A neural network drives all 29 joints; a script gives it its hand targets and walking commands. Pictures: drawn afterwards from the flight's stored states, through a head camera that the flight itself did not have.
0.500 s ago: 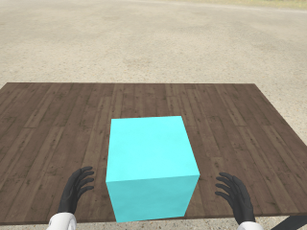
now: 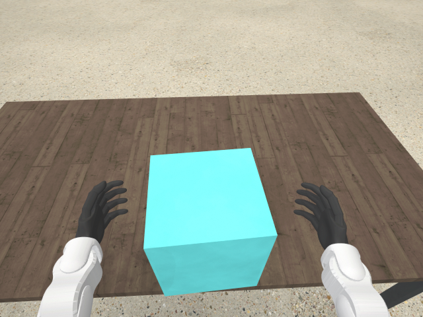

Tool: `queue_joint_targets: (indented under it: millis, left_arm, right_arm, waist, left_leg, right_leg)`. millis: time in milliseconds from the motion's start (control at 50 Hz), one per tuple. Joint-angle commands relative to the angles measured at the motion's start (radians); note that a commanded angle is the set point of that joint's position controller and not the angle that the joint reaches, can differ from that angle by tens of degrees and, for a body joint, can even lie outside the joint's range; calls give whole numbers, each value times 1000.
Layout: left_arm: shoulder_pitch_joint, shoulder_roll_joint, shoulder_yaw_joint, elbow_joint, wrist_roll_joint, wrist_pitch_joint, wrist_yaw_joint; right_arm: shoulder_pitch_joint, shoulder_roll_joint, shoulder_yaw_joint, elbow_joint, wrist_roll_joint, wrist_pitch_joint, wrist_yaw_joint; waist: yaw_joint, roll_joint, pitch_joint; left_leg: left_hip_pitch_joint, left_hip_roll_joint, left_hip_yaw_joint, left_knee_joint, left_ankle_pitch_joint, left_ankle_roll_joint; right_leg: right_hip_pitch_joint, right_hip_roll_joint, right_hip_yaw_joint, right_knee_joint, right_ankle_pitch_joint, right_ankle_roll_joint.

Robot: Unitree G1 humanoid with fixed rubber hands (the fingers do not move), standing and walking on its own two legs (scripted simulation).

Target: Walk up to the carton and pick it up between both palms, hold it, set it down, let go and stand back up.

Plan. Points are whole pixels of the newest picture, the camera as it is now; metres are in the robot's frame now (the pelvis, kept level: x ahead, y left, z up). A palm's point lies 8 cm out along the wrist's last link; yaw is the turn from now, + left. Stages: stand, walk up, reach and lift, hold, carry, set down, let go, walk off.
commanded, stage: reach and lift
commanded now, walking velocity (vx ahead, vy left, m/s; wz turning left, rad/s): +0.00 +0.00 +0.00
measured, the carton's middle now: (206, 224) +0.32 +0.05 -0.03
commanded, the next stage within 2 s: none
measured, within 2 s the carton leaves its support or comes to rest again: neither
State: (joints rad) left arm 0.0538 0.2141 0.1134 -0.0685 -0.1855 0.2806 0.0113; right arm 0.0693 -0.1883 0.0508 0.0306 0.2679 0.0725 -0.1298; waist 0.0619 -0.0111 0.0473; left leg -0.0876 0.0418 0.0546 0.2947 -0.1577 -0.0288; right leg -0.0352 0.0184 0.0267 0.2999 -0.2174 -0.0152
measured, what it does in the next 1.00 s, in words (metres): stands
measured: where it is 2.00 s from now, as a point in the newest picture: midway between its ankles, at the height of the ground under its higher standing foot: outside the picture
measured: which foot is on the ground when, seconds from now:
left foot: down 0.00-1.00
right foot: down 0.00-1.00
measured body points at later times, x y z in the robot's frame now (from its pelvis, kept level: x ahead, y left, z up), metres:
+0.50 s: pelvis -0.02 +0.00 +0.00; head +0.00 +0.01 +0.45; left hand +0.32 +0.25 +0.12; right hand +0.36 -0.17 +0.13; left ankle +0.00 +0.13 -0.75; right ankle -0.03 -0.11 -0.75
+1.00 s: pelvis -0.02 +0.00 +0.00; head +0.00 +0.03 +0.45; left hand +0.33 +0.25 +0.06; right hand +0.38 -0.15 +0.08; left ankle +0.00 +0.14 -0.75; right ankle -0.03 -0.11 -0.75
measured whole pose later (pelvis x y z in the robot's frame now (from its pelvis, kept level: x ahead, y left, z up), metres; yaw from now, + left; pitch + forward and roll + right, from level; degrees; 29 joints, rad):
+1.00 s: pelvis -0.02 +0.00 +0.00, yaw +1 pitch +2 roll -1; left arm -0.41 0.20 0.18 0.42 -0.10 0.26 0.01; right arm -0.49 -0.20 0.02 0.62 0.28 0.07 -0.11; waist 0.06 -0.04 0.00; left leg -0.24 0.04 0.02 0.37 -0.16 -0.02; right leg -0.17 0.02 0.01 0.34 -0.20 -0.01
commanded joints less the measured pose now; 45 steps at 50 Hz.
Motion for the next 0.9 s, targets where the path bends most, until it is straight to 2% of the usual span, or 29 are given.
queue_joint_targets:
  millis: [0, 100, 280, 420, 580, 660, 740, 800, 880]
  left_arm:
    - [-184, 83, 75, -145, 20, 51, -6]
    - [-281, 82, 117, -167, 42, 120, -9]
    - [-473, 99, 143, -167, 39, 224, -3]
    - [-642, 134, 142, -63, 28, 278, 5]
    - [-840, 181, 136, 94, 22, 287, 22]
    - [-901, 184, 124, 192, 24, 274, 23]
    - [-866, 161, 106, 308, 42, 225, 12]
    - [-807, 136, 100, 348, 60, 158, 0]
    - [-747, 100, 90, 335, 82, 22, -10]
  right_arm:
    - [-223, -107, -30, -141, 28, 17, -12]
    - [-337, -131, -33, -143, 54, 61, -22]
    - [-556, -183, -56, -72, 86, 151, -29]
    - [-753, -221, -59, 46, 110, 204, -20]
    - [-969, -245, -53, 210, 122, 233, 1]
    - [-1038, -249, -48, 310, 119, 230, 13]
    - [-1011, -226, -36, 435, 107, 198, 22]
    - [-960, -197, -34, 477, 83, 143, 25]
    - [-896, -147, -45, 449, 38, 25, 21]
  waist:
    - [6, 2, -170]
    - [14, 11, -203]
    - [-1, 27, -280]
    - [-5, 18, -334]
    - [5, 15, -400]
    - [2, 12, -410]
    - [-7, 8, -390]
    - [-6, 5, -393]
    - [-3, 20, -424]
  left_leg:
    - [232, -44, 7, 31, 362, -16]
    - [232, -51, 20, 27, 372, -17]
    - [213, -51, 19, 34, 332, -11]
    - [158, -44, 14, 40, 270, 4]
    - [108, -41, 9, 47, 230, 16]
    - [90, -42, 2, 57, 231, 18]
    - [89, -44, -6, 69, 260, 18]
    - [117, -48, -12, 85, 328, 10]
    - [138, -59, -7, 106, 411, -5]
  right_leg:
    - [-137, 13, -1, -62, 239, 17]
    - [-112, 17, 1, -48, 303, 26]
    - [-114, 23, 8, -22, 322, 34]
    - [-127, 23, 9, -12, 251, 36]
    - [-133, 21, 8, -6, 204, 40]
    - [-140, 21, 0, -1, 201, 41]
    - [-144, 20, -11, 3, 232, 43]
    - [-137, 26, -24, 5, 276, 45]
    - [-113, 29, -32, 10, 334, 48]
